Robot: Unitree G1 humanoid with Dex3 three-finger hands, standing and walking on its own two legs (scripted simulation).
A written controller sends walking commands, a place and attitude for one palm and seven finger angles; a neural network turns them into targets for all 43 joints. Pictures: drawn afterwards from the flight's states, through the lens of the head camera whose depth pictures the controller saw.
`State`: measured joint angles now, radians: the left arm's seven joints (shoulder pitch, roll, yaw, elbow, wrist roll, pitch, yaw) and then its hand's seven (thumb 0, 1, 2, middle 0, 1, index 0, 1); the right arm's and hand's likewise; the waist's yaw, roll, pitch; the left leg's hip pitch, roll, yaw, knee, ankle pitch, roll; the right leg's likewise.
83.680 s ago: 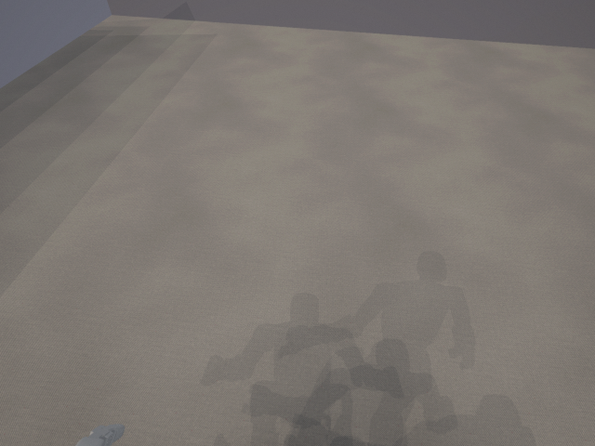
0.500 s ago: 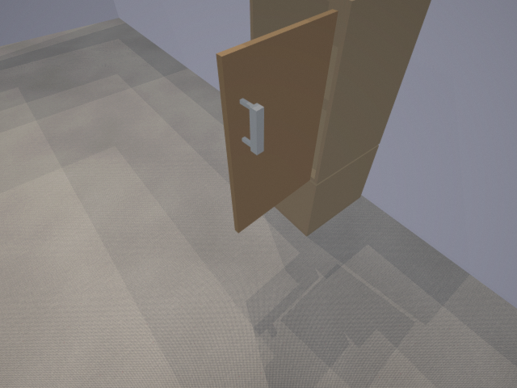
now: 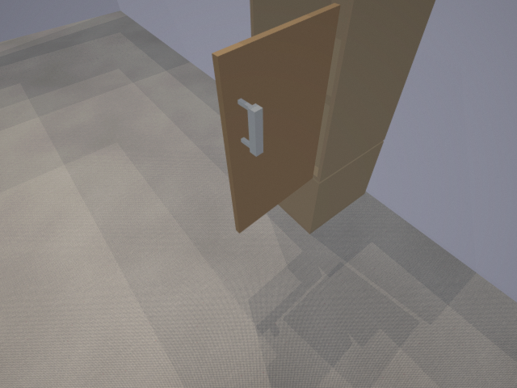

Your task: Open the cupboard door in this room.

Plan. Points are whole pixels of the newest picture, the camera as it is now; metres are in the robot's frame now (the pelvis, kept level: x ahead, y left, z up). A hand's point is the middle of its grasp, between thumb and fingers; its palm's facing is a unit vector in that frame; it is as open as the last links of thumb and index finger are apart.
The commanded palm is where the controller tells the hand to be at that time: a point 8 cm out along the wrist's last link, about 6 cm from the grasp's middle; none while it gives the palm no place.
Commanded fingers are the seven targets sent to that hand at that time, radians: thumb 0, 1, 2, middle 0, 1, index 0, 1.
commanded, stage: look to check the result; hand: left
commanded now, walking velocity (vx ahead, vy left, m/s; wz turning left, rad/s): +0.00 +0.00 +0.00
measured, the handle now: (249, 127) +0.64 +0.06 +0.03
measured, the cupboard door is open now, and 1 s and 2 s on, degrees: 94 94 94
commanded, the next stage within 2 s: stand and wait in 0.14 s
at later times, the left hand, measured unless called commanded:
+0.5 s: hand out of the picture +0.08 +0.21 -0.16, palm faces -0.02 -0.95 -0.32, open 7.4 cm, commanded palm none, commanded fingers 0.00 0.90 0.90 -0.20 -0.30 -0.20 -0.30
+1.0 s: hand out of the picture +0.09 +0.21 -0.16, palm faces -0.02 -0.95 -0.31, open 7.4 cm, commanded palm none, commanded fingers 0.00 0.90 0.90 -0.20 -0.30 -0.20 -0.30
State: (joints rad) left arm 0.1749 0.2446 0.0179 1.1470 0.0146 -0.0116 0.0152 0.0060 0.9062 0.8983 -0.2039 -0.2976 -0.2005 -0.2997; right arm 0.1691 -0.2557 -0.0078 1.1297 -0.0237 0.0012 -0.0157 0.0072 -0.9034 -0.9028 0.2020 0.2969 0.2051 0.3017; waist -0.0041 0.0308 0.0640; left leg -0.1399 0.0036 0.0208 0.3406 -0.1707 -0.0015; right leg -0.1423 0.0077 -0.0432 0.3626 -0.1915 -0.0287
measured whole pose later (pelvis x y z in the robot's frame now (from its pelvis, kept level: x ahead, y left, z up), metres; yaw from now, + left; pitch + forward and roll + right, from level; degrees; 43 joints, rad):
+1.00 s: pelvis +0.02 -0.01 +0.00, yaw -1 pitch -1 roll +0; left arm 0.14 0.27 0.02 1.14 0.01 -0.02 0.01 0.01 0.90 0.90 -0.21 -0.30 -0.20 -0.30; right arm 0.15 -0.29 0.00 1.13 -0.02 0.00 -0.02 0.01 -0.90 -0.90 0.20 0.30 0.21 0.30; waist -0.01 0.02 0.05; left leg -0.09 0.03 0.02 0.29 -0.18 -0.02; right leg -0.09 0.04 -0.04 0.30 -0.19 -0.05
